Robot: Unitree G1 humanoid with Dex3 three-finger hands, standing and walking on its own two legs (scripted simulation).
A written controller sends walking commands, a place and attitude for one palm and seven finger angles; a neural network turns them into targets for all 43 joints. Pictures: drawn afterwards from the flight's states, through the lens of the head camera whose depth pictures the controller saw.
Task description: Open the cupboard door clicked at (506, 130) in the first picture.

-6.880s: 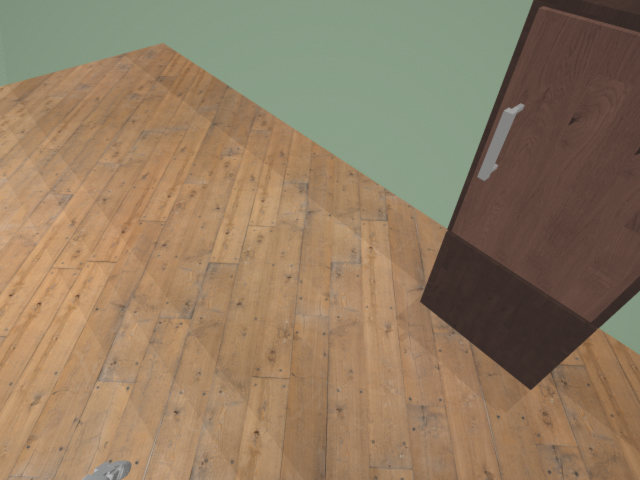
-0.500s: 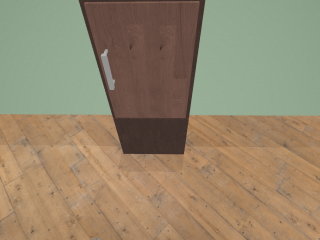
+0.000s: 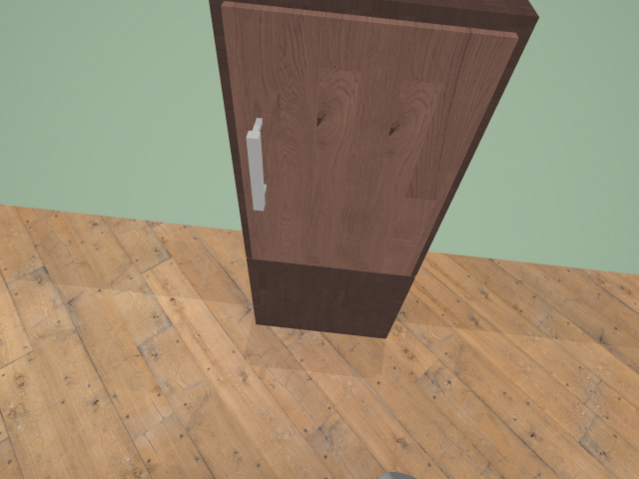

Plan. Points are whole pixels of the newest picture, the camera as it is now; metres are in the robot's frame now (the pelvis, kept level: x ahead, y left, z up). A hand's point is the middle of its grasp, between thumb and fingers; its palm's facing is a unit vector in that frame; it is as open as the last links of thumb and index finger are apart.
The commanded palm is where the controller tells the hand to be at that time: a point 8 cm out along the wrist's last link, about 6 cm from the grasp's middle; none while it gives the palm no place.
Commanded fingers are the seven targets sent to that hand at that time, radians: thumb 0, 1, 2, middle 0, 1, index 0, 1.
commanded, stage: come to a stop and stand still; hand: left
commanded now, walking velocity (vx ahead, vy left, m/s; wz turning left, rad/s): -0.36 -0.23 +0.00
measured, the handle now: (258, 166) +0.61 +0.16 +0.00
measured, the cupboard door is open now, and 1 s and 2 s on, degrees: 0 0 0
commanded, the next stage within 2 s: look again from close up in 1.42 s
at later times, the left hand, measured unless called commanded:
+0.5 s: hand out of the picture +0.13 +0.15 -0.16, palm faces +0.04 -0.97 -0.26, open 7.3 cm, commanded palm none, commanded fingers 0.00 0.90 0.90 -0.20 -0.30 -0.20 -0.30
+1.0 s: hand out of the picture -0.04 +0.19 -0.17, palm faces +0.05 -0.97 -0.22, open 7.3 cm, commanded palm none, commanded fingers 0.00 0.90 0.90 -0.20 -0.30 -0.20 -0.30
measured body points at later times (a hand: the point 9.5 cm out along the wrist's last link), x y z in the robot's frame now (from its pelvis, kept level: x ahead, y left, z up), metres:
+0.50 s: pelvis +0.04 -0.03 +0.00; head +0.08 -0.06 +0.44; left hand +0.13 +0.20 -0.14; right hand +0.07 -0.26 -0.17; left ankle -0.02 +0.11 -0.65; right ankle +0.10 -0.13 -0.73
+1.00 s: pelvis -0.02 +0.01 +0.00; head -0.01 +0.00 +0.45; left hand -0.04 +0.24 -0.15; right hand +0.00 -0.22 -0.16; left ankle -0.03 +0.12 -0.73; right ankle -0.03 -0.11 -0.74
